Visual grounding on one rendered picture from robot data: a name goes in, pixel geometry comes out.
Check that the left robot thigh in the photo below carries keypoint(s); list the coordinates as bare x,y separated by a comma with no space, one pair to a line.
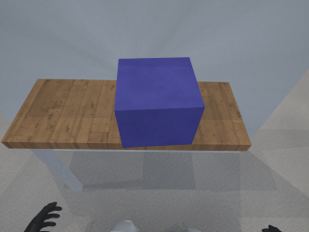
124,226

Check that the carton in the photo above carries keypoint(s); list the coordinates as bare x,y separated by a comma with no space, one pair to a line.
157,102

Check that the left robot hand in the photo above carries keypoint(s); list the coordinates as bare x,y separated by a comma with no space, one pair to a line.
38,222

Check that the table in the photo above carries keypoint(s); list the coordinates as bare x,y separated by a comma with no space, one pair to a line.
79,114

